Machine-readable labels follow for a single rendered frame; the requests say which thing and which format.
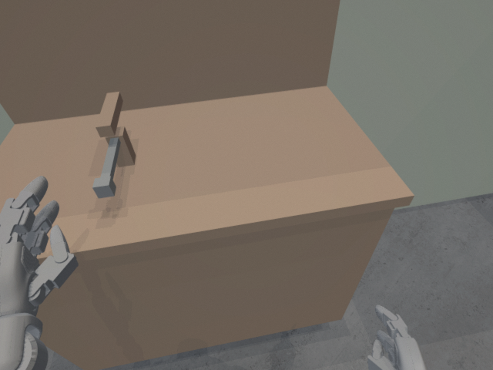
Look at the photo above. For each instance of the counter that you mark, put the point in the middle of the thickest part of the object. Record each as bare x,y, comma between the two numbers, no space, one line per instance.
248,201

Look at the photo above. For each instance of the tap lever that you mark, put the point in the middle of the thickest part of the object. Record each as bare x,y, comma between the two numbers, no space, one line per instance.
104,186

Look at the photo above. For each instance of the robot left forearm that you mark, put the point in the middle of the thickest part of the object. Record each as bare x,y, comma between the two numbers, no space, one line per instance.
20,344

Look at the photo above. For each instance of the left robot hand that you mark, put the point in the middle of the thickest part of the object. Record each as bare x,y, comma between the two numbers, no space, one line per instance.
23,236

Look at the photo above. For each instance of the right robot hand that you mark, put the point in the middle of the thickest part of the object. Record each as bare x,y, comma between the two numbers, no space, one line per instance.
403,351

